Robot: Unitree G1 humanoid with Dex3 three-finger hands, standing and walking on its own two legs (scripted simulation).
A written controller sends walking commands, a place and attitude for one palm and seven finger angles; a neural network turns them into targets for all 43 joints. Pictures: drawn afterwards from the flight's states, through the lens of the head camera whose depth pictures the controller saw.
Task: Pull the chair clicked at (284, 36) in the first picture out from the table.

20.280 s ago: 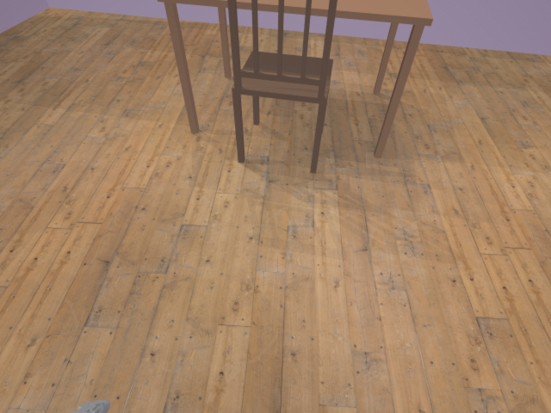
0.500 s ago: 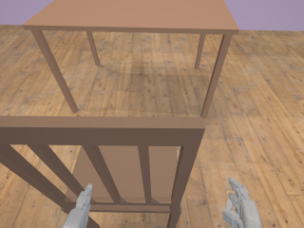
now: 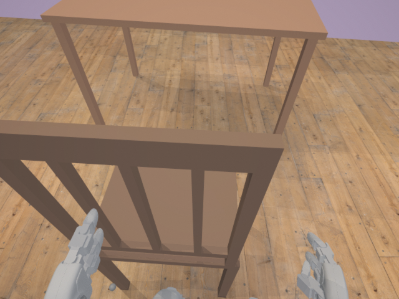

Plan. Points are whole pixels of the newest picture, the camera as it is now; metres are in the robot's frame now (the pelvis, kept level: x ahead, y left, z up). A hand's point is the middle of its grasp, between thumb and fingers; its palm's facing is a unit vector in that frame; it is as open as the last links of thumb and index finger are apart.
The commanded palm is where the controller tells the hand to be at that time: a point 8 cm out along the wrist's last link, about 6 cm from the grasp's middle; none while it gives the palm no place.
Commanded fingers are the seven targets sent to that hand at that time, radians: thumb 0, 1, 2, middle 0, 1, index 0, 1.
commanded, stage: draw the hand back to the body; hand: left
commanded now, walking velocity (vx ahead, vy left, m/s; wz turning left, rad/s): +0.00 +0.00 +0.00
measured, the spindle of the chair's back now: (145, 215) +0.27 +0.14 +0.03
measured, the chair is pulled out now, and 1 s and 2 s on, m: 0.64 0.63 0.61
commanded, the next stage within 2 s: step back with the hand held close in 1.36 s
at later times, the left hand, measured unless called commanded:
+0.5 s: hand (55, 253) +0.16 +0.21 +0.14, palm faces +0.26 -0.88 -0.39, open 15.9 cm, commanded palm +0.11 +0.26 +0.17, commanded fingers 0.00 0.07 0.50 -0.09 -0.13 -0.09 -0.13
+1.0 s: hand (8, 200) +0.19 +0.26 +0.21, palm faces +0.46 -0.75 -0.48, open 8.4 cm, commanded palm +0.16 +0.30 +0.26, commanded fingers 0.00 0.90 0.90 -0.20 -0.30 -0.20 -0.30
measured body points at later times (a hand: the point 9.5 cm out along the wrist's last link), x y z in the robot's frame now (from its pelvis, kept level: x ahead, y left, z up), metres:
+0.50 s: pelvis +0.00 +0.00 +0.04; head -0.02 -0.01 +0.49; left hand +0.14 +0.26 +0.17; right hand +0.18 -0.22 -0.02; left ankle +0.01 +0.13 -0.66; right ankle +0.01 -0.13 -0.66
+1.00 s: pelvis +0.03 +0.00 +0.07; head +0.02 -0.03 +0.52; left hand +0.16 +0.30 +0.23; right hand +0.24 -0.20 +0.00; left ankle +0.01 +0.13 -0.66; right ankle +0.01 -0.13 -0.66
